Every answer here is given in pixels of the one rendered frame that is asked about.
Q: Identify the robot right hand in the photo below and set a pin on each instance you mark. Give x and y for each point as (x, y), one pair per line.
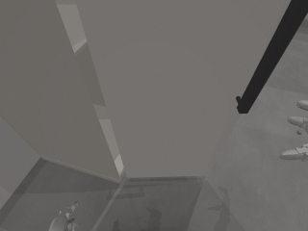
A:
(302, 152)

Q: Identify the robot left hand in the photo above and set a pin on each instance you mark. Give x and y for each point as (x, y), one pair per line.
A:
(62, 221)

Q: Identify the fridge door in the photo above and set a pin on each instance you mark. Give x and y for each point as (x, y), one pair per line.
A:
(170, 72)

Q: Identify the handle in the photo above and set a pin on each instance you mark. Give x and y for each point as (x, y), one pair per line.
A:
(282, 37)

